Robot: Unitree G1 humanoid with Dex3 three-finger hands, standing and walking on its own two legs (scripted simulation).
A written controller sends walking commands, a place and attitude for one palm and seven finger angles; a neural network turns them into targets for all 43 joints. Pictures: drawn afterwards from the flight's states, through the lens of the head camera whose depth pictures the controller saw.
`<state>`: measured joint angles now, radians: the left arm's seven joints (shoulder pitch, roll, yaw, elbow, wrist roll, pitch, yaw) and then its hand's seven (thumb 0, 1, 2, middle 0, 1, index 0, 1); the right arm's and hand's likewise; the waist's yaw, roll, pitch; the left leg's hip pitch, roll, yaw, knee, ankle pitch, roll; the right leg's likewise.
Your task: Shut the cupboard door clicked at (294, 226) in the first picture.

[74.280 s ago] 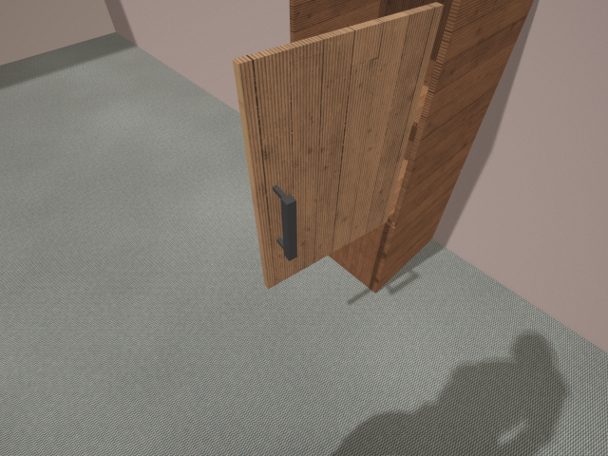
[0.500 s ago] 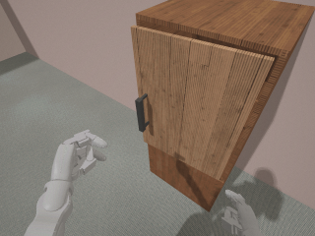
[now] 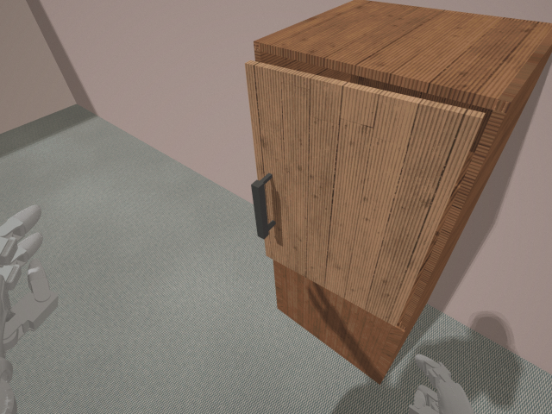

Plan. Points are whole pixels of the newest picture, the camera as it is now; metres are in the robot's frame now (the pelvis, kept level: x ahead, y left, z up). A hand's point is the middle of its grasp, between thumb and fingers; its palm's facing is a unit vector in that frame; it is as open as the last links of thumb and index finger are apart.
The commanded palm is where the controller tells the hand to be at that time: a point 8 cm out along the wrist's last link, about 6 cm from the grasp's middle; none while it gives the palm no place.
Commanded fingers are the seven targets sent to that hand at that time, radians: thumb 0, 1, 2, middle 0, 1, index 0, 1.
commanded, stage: draw the hand back to the body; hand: left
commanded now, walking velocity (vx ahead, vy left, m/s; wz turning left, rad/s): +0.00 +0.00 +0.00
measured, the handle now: (265, 206) +0.61 +0.12 -0.09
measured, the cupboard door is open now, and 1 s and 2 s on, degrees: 5 5 5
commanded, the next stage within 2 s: step back with the hand held close in 0.24 s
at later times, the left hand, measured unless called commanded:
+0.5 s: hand (84, 299) +0.19 +0.24 +0.15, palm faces +0.43 -0.79 -0.44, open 7.4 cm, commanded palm +0.14 +0.28 +0.17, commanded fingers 0.00 0.90 0.90 -0.20 -0.30 -0.20 -0.30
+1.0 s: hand (42, 333) +0.15 +0.27 +0.15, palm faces +0.37 -0.79 -0.49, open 7.4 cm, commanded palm +0.10 +0.31 +0.17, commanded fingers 0.00 0.90 0.90 -0.20 -0.30 -0.20 -0.30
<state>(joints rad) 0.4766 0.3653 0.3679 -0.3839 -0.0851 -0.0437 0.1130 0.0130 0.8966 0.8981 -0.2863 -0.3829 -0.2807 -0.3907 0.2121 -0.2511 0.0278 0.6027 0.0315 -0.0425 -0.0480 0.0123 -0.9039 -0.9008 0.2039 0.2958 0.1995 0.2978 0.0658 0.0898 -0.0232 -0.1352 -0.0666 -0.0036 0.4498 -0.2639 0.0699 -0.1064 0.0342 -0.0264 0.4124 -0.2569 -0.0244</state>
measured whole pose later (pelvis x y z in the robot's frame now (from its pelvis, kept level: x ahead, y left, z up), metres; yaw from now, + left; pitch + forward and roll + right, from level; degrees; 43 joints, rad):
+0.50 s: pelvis -0.01 -0.02 +0.00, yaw +0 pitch -1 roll -1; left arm 0.49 0.35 0.37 -0.35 -0.08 -0.13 0.11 0.01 0.89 0.90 -0.21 -0.30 -0.21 -0.31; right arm 0.19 -0.26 0.01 0.61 0.02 -0.04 -0.06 0.01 -0.90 -0.90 0.20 0.30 0.20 0.30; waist 0.03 0.10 -0.04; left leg -0.22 -0.03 -0.01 0.51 -0.28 0.04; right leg -0.17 0.08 -0.04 0.41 -0.24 -0.06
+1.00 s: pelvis -0.05 +0.01 -0.01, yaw -2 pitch +1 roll -1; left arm 0.57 0.43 0.41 -0.46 -0.05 -0.17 0.13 0.01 0.89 0.90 -0.22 -0.30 -0.21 -0.31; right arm 0.20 -0.24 0.01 0.54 0.02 0.03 -0.09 0.01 -0.90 -0.90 0.21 0.30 0.20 0.30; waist 0.00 0.02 -0.03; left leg -0.35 -0.06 0.04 0.55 -0.22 0.09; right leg -0.34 0.03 0.00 0.54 -0.22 -0.01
